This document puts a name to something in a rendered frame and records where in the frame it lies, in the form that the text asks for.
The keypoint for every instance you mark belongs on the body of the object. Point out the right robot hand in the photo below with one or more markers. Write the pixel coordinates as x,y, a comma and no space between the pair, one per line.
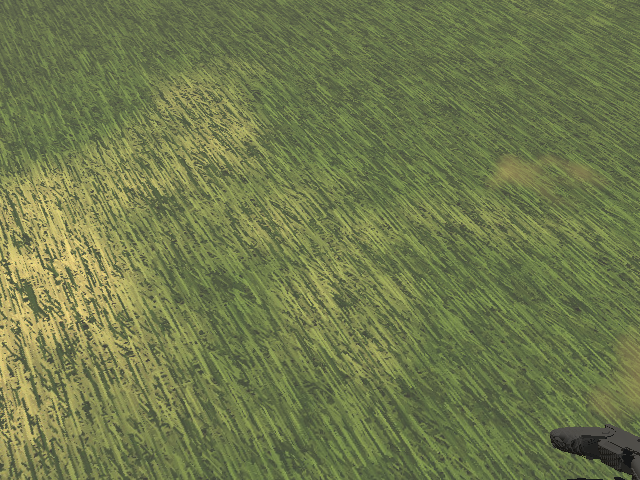
615,447

